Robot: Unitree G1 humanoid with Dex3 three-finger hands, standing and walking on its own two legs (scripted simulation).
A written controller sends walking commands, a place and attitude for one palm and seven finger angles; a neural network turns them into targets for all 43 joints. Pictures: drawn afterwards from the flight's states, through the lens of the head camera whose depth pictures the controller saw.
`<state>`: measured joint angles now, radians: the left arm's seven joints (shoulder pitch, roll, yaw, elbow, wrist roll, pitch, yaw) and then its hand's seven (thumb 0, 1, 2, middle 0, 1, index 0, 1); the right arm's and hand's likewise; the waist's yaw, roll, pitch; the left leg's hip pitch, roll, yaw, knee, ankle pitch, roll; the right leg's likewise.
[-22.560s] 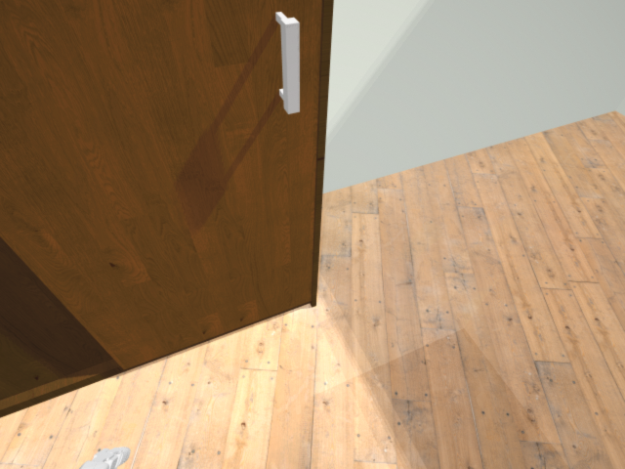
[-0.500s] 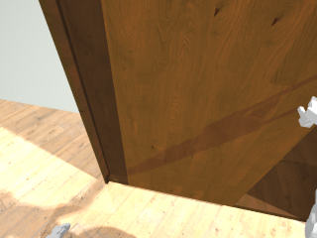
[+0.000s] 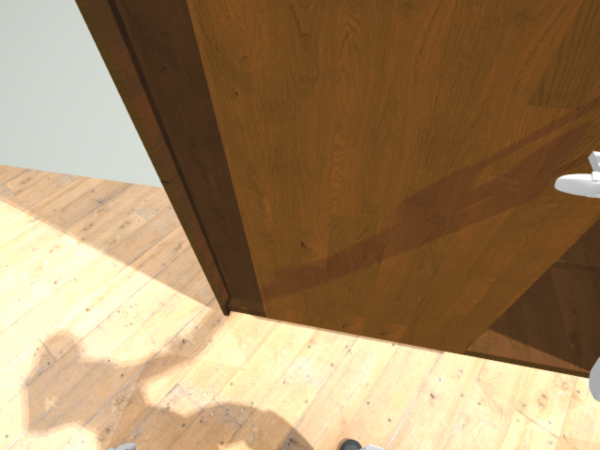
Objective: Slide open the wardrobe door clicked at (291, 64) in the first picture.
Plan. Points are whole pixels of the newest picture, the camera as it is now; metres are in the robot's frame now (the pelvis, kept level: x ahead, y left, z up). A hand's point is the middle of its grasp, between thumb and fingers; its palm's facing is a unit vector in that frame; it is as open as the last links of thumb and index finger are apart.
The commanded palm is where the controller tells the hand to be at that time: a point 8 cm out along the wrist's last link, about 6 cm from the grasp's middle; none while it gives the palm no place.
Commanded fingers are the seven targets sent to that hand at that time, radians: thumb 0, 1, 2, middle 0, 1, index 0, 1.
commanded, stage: loosen the grip on the handle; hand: right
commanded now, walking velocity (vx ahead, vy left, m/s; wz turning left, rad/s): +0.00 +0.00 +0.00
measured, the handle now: out of the picture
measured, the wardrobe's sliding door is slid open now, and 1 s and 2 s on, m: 0.47 0.47 0.47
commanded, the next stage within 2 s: slip the hand off the handle in 0.10 s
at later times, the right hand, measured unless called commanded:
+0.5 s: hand out of the picture +0.45 -0.38 +0.17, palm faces +0.51 +0.82 -0.26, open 14.4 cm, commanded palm +0.41 -0.40 +0.19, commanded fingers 0.00 0.55 -0.20 0.25 1.15 0.25 1.15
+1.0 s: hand out of the picture +0.43 -0.39 +0.17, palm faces +0.48 +0.85 -0.24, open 14.6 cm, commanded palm +0.37 -0.42 +0.19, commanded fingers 0.00 0.55 -0.20 0.25 1.15 0.25 1.15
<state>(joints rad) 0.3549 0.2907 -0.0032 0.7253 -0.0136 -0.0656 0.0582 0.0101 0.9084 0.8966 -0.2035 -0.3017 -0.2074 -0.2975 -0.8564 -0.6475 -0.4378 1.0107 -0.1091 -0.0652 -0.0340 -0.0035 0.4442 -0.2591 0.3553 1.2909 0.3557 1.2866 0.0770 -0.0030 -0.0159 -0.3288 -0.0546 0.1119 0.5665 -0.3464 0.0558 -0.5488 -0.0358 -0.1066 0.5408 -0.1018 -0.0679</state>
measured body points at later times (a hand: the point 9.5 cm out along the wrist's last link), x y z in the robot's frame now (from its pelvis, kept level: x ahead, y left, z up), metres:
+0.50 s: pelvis +0.01 -0.01 +0.00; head +0.06 -0.03 +0.45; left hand +0.08 +0.27 -0.10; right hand +0.42 -0.42 +0.19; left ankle -0.03 +0.08 -0.73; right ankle +0.11 -0.08 -0.73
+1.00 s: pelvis +0.03 -0.01 +0.00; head +0.07 -0.02 +0.45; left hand +0.07 +0.26 -0.11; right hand +0.40 -0.43 +0.19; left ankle -0.03 +0.08 -0.73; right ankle +0.11 -0.08 -0.73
